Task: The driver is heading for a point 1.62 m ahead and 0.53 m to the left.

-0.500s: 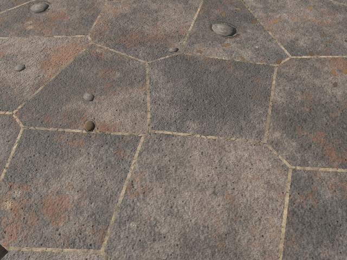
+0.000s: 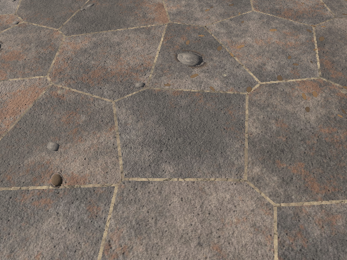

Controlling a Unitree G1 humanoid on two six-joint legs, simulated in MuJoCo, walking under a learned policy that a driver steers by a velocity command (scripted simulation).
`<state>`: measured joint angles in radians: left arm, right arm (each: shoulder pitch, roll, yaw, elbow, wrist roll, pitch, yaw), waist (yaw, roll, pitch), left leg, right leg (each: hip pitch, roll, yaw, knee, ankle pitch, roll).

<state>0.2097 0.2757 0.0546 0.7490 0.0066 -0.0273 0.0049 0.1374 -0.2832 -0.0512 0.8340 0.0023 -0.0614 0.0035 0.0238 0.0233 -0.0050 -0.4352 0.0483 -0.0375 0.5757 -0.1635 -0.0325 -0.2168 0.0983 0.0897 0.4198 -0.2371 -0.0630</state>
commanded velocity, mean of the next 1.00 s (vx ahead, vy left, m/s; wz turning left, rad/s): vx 0.06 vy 0.00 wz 0.37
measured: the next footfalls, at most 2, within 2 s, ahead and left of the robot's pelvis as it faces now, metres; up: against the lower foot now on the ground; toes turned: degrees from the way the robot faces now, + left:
left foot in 0.04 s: +0.11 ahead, +0.14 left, +0.00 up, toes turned +0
right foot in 0.44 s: +0.16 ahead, -0.10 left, +0.00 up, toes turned +17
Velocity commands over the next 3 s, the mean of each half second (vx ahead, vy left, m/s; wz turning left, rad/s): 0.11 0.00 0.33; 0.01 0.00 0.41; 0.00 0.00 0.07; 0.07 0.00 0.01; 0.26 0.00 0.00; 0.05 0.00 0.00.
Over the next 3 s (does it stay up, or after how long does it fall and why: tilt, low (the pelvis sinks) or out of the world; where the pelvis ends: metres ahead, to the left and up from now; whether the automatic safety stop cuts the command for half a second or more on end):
stays up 0.33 0.14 0.00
